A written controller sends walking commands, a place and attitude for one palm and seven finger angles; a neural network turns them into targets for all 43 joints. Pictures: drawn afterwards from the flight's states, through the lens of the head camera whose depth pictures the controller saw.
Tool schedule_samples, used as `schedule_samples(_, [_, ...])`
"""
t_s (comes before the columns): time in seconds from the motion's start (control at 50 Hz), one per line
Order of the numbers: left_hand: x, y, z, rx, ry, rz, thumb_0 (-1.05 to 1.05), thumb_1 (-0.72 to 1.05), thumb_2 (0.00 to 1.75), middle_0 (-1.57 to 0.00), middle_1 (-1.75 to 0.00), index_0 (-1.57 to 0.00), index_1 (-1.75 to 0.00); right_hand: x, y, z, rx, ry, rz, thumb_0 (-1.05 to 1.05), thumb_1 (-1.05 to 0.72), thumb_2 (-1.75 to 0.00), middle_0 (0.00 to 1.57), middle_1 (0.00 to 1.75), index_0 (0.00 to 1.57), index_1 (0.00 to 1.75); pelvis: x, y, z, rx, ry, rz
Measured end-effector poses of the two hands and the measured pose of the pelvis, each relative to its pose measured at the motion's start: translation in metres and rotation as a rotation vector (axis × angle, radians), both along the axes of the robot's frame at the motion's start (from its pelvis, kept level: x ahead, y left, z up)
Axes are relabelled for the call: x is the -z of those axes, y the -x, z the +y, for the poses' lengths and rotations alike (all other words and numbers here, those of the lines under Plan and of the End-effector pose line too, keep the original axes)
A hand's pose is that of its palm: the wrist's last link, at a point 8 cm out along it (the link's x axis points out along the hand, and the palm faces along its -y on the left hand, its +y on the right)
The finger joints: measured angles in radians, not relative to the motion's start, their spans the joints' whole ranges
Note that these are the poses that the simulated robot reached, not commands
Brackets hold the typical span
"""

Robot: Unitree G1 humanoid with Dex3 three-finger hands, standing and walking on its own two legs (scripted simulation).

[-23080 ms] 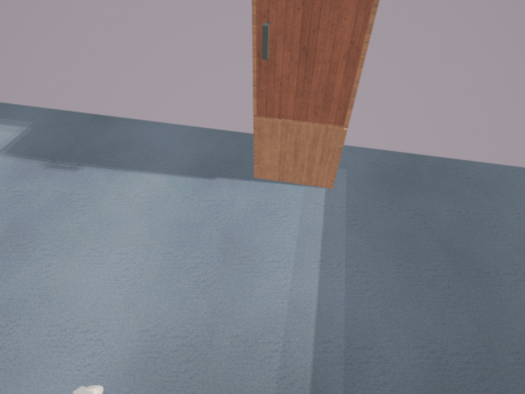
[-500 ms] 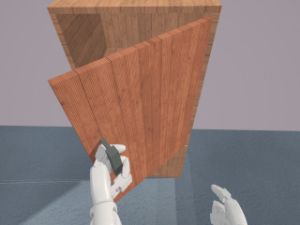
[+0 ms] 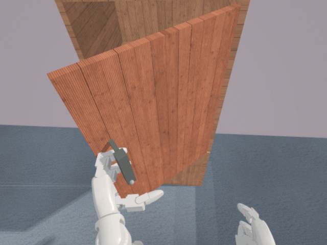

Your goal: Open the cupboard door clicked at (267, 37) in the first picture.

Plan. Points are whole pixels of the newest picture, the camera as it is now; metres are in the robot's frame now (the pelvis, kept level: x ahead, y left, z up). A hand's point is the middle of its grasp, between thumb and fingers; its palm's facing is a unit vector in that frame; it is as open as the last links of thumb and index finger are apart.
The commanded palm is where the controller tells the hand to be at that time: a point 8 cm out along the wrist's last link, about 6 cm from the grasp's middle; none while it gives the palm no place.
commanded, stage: open thumb and fingers to let go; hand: left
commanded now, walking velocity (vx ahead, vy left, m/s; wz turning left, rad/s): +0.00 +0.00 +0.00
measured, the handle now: (121, 161) +0.30 +0.11 +0.07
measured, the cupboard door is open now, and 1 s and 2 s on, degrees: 41 42 42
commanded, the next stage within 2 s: slide the hand sideways off the handle in 0.30 s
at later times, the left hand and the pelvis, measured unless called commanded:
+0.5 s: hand (130, 186) +0.24 +0.09 +0.06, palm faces +0.12 -0.99 -0.02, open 15.7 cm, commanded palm +0.21 +0.11 +0.06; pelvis -0.01 +0.02 +0.00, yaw +0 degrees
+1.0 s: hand (115, 210) +0.19 +0.11 +0.07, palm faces -0.09 -1.00 +0.03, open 16.2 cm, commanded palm +0.17 +0.16 +0.06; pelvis -0.01 +0.05 -0.01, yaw -3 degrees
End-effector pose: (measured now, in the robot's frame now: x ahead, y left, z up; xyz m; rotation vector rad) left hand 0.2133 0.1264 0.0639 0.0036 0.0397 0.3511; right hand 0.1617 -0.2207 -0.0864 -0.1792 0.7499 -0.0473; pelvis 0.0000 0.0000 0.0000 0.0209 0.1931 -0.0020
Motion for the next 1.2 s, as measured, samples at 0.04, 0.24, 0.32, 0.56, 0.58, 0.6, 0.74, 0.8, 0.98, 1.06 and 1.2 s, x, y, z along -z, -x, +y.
schedule_samples(0.04, [0.0, 0.0, 0.0, 0.008, -0.001, -0.002, 0.0, -0.34, 0.37, -0.3, -1.16, -0.3, -1.17, 0.0, 0.0, 0.002, -0.001, -0.001, -0.004, 0.01, -0.9, -0.9, 0.2, 0.3, 0.2, 0.3, 0.0, 0.0, 0.002, 0.0, 0.002, 0.0])
schedule_samples(0.24, [0.0, -0.002, 0.001, 0.062, 0.002, 0.001, -0.01, -0.48, 0.31, -0.25, -0.81, -0.27, -0.82, -0.008, -0.004, 0.019, -0.004, -0.01, -0.035, 0.01, -0.9, -0.9, 0.2, 0.3, 0.2, 0.3, 0.0, 0.001, 0.012, 0.008, 0.011, -0.006])
schedule_samples(0.32, [-0.001, -0.003, 0.001, 0.086, -0.002, 0.002, -0.01, -0.49, 0.31, -0.23, -0.64, -0.26, -0.64, -0.011, -0.006, 0.025, -0.008, -0.014, -0.051, 0.01, -0.9, -0.9, 0.21, 0.3, 0.2, 0.3, 0.0, 0.001, 0.016, 0.011, 0.017, -0.011])
schedule_samples(0.56, [0.001, 0.007, 0.013, 0.4, -0.017, -0.027, -0.01, -0.5, 0.3, -0.2, -0.4, -0.16, -0.44, -0.007, 0.001, 0.031, -0.02, -0.014, -0.05, 0.01, -0.9, -0.9, 0.21, 0.3, 0.2, 0.3, 0.006, 0.008, 0.028, 0.003, 0.025, -0.009])
schedule_samples(0.58, [0.001, 0.01, 0.013, 0.441, -0.007, -0.028, -0.01, -0.5, 0.3, -0.19, -0.38, -0.15, -0.42, -0.007, 0.003, 0.031, -0.012, -0.014, -0.051, 0.01, -0.9, -0.9, 0.21, 0.3, 0.2, 0.3, 0.006, 0.008, 0.03, 0.005, 0.027, -0.009])
schedule_samples(0.6, [0.001, 0.013, 0.012, 0.47, 0.008, -0.028, -0.01, -0.5, 0.3, -0.17, -0.37, -0.15, -0.4, -0.006, 0.005, 0.031, -0.002, -0.013, -0.053, 0.01, -0.9, -0.9, 0.21, 0.3, 0.2, 0.3, 0.007, 0.009, 0.032, 0.007, 0.028, -0.009])
schedule_samples(0.74, [0.0, 0.018, 0.01, 0.476, 0.052, -0.054, -0.01, -0.5, 0.3, -0.14, -0.32, -0.15, -0.33, -0.005, 0.018, 0.036, 0.034, -0.006, -0.049, 0.01, -0.9, -0.9, 0.2, 0.3, 0.2, 0.3, 0.011, 0.011, 0.041, 0.028, 0.028, 0.002])
schedule_samples(0.8, [0.0, 0.019, 0.012, 0.469, 0.044, -0.056, -0.01, -0.5, 0.3, -0.15, -0.31, -0.16, -0.32, -0.005, 0.021, 0.04, 0.038, -0.013, -0.044, 0.01, -0.9, -0.9, 0.2, 0.3, 0.2, 0.3, 0.013, 0.011, 0.043, 0.034, 0.028, 0.005])
schedule_samples(0.98, [-0.002, 0.036, 0.033, 0.449, 0.033, -0.034, -0.01, -0.5, 0.3, -0.17, -0.31, -0.18, -0.31, -0.012, 0.015, 0.048, 0.033, -0.023, -0.066, 0.01, -0.9, -0.9, 0.21, 0.3, 0.2, 0.3, 0.012, 0.008, 0.046, 0.041, 0.035, 0.002])
schedule_samples(1.06, [-0.002, 0.043, 0.041, 0.437, 0.034, -0.035, -0.01, -0.5, 0.3, -0.17, -0.31, -0.19, -0.32, -0.013, 0.009, 0.048, 0.024, -0.014, -0.085, 0.01, -0.9, -0.9, 0.21, 0.3, 0.2, 0.3, 0.015, 0.007, 0.047, 0.037, 0.038, 0.009])
schedule_samples(1.2, [0.0, 0.049, 0.052, 0.438, 0.026, -0.032, -0.01, -0.5, 0.3, -0.17, -0.31, -0.19, -0.32, -0.012, 0.0, 0.045, 0.023, -0.002, -0.096, 0.01, -0.9, -0.9, 0.21, 0.3, 0.2, 0.3, 0.019, 0.007, 0.046, 0.034, 0.041, 0.021])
